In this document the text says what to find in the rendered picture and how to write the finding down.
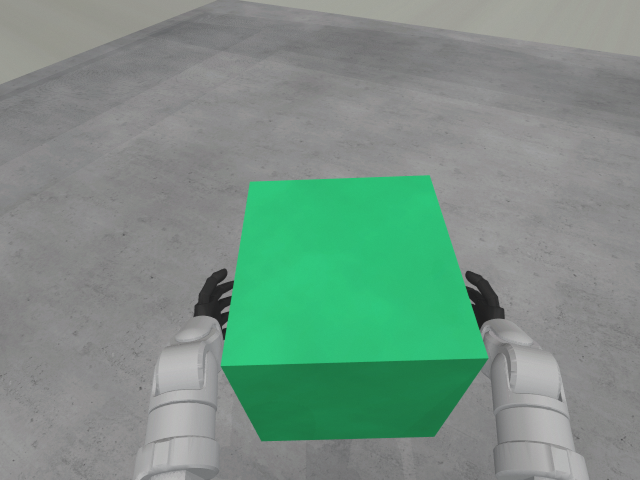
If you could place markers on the carton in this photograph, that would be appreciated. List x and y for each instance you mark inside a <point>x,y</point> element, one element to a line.
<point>349,316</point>

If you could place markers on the robot left hand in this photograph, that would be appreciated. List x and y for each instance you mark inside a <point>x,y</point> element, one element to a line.
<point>208,304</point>

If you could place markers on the left robot forearm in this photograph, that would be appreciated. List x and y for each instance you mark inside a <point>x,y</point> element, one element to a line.
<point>180,437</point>

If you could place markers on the robot right hand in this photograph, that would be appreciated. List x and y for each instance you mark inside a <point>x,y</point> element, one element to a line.
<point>486,301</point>

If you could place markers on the right robot forearm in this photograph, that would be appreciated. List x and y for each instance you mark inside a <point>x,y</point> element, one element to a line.
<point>534,436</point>

